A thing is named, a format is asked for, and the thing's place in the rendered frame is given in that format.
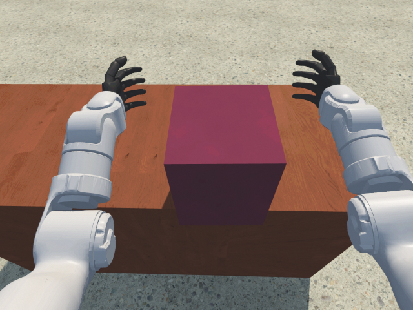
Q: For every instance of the robot right hand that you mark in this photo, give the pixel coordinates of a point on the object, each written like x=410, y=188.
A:
x=326, y=77

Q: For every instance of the pedestal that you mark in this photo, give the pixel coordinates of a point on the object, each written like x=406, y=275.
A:
x=304, y=230

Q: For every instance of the robot right upper arm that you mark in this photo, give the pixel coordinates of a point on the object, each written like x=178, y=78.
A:
x=381, y=224

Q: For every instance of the robot left forearm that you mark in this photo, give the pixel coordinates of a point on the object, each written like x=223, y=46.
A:
x=83, y=179

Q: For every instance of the robot left hand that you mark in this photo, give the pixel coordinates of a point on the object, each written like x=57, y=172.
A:
x=113, y=82

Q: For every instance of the robot right forearm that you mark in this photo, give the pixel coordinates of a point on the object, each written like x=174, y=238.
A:
x=369, y=159

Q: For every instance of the robot left upper arm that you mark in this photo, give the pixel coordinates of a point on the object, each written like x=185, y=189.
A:
x=71, y=246

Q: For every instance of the carton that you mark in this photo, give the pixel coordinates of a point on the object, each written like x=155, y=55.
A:
x=224, y=158

